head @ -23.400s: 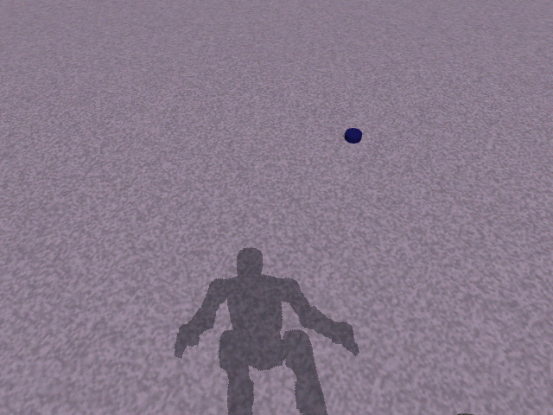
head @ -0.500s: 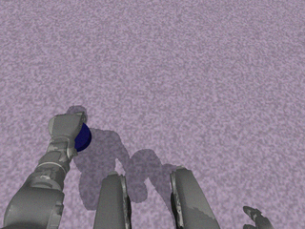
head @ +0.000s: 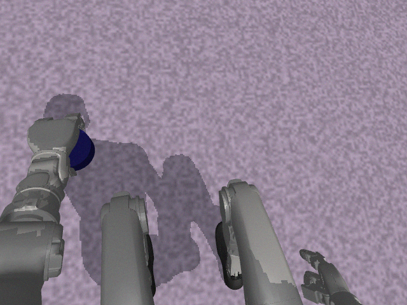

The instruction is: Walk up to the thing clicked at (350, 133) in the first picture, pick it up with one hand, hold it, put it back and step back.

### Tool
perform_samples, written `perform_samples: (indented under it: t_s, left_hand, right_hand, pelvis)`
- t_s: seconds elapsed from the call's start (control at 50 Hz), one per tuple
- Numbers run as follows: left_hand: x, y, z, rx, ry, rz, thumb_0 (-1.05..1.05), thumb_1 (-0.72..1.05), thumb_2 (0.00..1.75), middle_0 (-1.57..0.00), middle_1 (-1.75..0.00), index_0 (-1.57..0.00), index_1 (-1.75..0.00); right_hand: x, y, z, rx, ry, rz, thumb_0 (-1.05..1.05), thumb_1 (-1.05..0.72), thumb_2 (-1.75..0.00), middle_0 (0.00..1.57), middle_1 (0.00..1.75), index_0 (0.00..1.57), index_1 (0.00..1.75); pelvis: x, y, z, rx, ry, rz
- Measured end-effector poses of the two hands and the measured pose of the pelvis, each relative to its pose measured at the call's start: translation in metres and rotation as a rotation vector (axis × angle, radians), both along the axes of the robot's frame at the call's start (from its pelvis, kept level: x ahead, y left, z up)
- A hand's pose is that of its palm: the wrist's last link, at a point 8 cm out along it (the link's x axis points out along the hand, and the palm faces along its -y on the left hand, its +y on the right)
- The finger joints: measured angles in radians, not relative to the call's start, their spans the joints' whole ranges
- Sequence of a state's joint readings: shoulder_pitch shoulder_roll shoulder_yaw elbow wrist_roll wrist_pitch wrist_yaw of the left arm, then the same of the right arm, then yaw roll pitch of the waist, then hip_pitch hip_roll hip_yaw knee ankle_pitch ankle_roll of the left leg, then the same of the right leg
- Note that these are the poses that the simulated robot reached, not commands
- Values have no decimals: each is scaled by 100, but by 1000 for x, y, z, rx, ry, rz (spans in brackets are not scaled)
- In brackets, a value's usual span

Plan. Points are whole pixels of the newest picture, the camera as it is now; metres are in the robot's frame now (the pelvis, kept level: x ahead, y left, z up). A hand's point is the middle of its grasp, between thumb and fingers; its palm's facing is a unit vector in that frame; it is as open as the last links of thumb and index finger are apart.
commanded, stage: crouch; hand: left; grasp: from above
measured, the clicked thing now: (70, 149) +0.43 +0.26 -0.19
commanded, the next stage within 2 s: lower in 0.70 s
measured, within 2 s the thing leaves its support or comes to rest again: neither
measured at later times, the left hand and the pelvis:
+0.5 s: hand (77, 155) +0.43 +0.26 -0.24, palm faces -0.45 -0.04 -0.89, open 11.8 cm; pelvis -0.01 +0.00 -0.08, yaw -2 degrees
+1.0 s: hand (83, 157) +0.43 +0.26 -0.29, palm faces -0.47 -0.06 -0.88, open 11.7 cm; pelvis -0.01 +0.00 -0.11, yaw -4 degrees
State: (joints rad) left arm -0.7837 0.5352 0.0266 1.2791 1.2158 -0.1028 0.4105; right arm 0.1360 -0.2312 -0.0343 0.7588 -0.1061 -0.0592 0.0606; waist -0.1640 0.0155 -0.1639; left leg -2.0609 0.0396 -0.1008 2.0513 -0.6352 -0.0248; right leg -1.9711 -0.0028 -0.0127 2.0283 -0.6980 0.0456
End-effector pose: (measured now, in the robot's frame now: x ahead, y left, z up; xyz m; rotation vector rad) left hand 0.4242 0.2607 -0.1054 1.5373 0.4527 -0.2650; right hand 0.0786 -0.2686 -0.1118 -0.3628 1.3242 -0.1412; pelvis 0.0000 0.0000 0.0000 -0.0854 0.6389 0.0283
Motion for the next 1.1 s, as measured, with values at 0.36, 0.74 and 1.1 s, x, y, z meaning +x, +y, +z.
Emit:
perform_samples:
  t_s: [0.36,0.74,1.1]
  left_hand:
    - [9,2,-58,-12,11,-11,-2,-23,78,-47,-82,-43,-78]
    - [15,3,-100,-11,19,-5,-1,-18,70,-47,-82,-44,-77]
    - [17,3,-139,-44,26,-14,0,-18,63,-53,-76,-50,-72]
  right_hand:
    - [-30,-9,-52,11,72,-3,1,-91,-90,20,30,20,30]
    - [-45,-7,-92,27,102,28,1,-91,-90,20,30,20,30]
    - [-43,-12,-97,-4,130,72,1,-92,-90,20,30,20,30]
  pelvis:
    - [-7,-3,-58,-7,-29,-25]
    - [-11,-5,-100,-11,-66,-41]
    - [-6,-4,-117,-32,-85,-54]
